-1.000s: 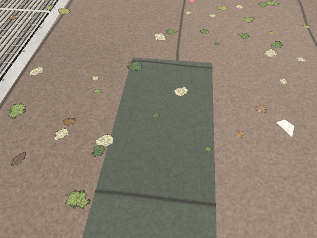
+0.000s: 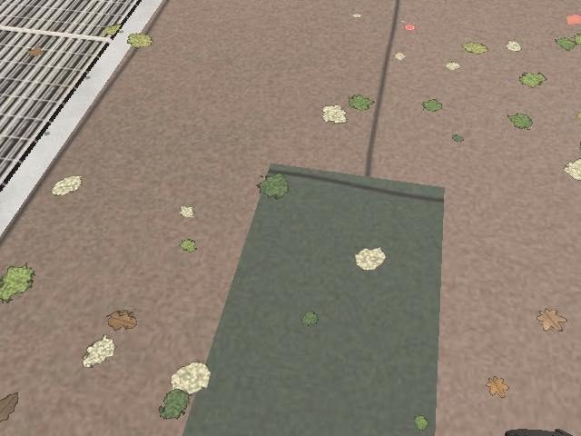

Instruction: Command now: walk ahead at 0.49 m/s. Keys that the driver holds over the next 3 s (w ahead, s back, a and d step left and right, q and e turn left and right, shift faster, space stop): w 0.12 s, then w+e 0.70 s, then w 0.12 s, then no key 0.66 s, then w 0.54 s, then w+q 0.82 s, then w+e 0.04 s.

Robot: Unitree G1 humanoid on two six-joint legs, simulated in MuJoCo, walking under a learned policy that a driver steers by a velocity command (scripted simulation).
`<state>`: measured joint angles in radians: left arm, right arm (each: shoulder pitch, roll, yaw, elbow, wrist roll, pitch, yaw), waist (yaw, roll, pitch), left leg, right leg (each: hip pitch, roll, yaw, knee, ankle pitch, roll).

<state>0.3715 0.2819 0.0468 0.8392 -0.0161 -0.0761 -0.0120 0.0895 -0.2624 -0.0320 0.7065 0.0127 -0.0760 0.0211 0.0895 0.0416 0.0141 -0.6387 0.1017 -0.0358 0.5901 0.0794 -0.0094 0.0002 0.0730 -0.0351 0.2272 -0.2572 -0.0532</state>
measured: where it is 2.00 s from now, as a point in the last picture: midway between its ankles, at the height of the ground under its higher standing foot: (397, 319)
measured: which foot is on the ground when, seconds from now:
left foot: up 0.00-0.08, down 0.10-0.66, up 0.68-1.00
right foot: down 0.00-0.12, up 0.14-0.62, down 0.64-1.00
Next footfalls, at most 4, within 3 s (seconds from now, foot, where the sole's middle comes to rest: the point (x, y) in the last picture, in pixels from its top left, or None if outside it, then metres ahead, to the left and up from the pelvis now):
0.10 left None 0.24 0.14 -0.78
0.64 right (384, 428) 0.51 -0.12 -0.78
1.12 left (355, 296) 0.85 -0.05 -0.78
1.44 right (438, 356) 0.70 -0.26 -0.78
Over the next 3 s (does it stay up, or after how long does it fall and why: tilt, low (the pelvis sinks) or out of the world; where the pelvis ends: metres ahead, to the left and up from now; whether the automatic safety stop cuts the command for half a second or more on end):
stays up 1.31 -0.33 0.00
